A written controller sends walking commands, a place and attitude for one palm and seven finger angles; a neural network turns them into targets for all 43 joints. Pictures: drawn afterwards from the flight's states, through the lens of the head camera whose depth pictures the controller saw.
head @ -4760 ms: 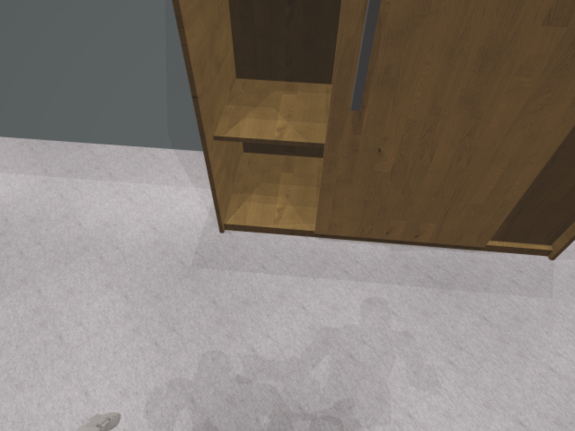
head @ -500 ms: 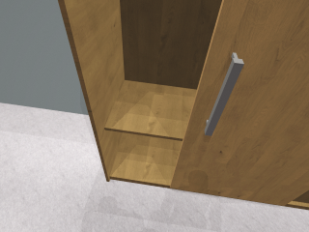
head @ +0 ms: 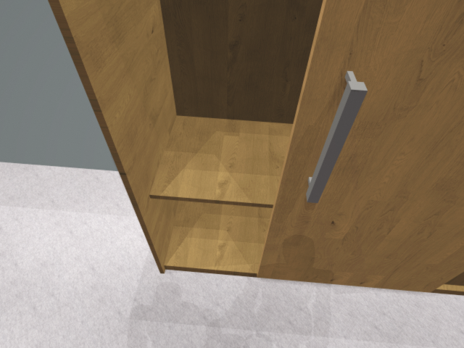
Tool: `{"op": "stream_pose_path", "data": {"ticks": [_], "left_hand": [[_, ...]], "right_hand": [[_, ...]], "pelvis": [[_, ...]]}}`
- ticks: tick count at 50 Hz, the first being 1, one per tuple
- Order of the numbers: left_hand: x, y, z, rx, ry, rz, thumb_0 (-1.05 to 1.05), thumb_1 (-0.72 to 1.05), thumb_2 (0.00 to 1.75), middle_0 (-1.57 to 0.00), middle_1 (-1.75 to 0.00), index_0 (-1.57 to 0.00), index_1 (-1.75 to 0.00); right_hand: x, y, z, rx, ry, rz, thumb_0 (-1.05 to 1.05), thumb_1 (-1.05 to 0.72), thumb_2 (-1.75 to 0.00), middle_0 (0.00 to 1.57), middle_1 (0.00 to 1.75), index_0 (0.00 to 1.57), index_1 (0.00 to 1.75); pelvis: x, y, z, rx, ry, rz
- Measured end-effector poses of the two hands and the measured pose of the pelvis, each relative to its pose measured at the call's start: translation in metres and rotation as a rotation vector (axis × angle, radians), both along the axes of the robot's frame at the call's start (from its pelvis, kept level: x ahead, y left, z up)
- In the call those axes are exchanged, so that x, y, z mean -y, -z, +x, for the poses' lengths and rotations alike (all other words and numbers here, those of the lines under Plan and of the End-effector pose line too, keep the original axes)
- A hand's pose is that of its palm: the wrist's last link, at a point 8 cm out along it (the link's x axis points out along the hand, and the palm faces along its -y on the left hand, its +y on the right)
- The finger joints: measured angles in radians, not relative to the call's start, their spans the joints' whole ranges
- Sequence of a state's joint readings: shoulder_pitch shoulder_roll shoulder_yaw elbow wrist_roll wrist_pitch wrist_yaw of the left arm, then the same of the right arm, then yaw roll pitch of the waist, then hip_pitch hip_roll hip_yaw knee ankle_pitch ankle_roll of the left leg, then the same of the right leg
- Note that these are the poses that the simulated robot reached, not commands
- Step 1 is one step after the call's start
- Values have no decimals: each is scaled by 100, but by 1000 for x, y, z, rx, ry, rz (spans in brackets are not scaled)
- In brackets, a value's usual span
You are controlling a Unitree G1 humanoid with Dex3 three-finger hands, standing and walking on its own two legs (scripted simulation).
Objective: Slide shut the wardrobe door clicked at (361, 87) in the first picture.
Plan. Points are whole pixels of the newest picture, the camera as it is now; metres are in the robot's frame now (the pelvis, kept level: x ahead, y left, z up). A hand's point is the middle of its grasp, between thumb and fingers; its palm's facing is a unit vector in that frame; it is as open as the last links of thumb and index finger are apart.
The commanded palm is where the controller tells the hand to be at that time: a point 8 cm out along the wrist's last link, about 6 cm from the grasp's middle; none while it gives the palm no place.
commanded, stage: come to a stop and stand still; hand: right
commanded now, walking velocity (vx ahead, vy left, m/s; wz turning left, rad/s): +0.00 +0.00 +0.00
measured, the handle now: (328, 145) +0.49 -0.17 +0.09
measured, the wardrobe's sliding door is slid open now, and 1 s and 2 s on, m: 0.41 0.41 0.41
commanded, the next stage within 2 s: look again from close up in 0.52 s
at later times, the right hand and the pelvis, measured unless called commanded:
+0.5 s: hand out of the picture +0.01 -0.18 -0.17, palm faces +0.06 +0.98 -0.20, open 7.3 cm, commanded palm none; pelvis +0.02 -0.01 +0.00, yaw +0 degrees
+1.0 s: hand out of the picture -0.02 -0.23 -0.19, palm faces +0.03 +0.98 -0.17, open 7.3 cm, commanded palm none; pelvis -0.03 -0.06 -0.01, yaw +0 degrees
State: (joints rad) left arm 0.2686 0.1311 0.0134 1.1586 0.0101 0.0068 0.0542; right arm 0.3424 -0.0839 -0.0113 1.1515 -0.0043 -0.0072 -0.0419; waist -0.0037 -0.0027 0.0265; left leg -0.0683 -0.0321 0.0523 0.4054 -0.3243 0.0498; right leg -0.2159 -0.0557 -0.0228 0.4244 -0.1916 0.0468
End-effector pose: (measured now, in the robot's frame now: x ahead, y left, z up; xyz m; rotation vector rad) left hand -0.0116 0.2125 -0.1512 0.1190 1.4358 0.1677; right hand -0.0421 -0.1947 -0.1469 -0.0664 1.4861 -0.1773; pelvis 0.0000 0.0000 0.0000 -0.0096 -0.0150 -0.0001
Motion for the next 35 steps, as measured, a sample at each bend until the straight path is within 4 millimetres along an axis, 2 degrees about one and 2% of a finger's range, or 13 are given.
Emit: {"op": "stream_pose_path", "data": {"ticks": [7, 14, 24, 31, 35], "left_hand": [[-6, -2, 24, 39, 16, 19, 1, 92, 90, -19, -30, -20, -30], [-4, -3, 36, 56, 24, 23, 1, 92, 90, -19, -30, -20, -30], [3, -3, 33, 44, 25, 17, 1, 92, 90, -20, -30, -20, -30], [10, -3, 25, 25, 24, 9, 1, 92, 90, -20, -30, -20, -30], [10, -4, 27, 64, 20, 22, 1, 92, 90, -20, -30, -20, -30]], "right_hand": [[13, -1, 17, 23, -11, -25, 0, -91, -90, 20, 30, 20, 30], [25, -2, 35, 53, -25, -45, 0, -91, -90, 20, 30, 20, 30], [36, -3, 48, 77, -36, -54, 0, -91, -90, 20, 30, 20, 30], [40, -4, 46, 69, -36, -50, 0, -91, -90, 20, 30, 20, 30], [43, -3, 40, 86, -77, -56, 0, -91, -90, 20, 30, 20, 30]], "pelvis": [[2, 0, 9, 2, 0, -3], [6, 0, 14, 4, -1, -5], [12, -1, 17, 7, 1, -5], [16, -2, 17, 8, 2, -6], [25, 1, 9, -4, -15, 17]]}}
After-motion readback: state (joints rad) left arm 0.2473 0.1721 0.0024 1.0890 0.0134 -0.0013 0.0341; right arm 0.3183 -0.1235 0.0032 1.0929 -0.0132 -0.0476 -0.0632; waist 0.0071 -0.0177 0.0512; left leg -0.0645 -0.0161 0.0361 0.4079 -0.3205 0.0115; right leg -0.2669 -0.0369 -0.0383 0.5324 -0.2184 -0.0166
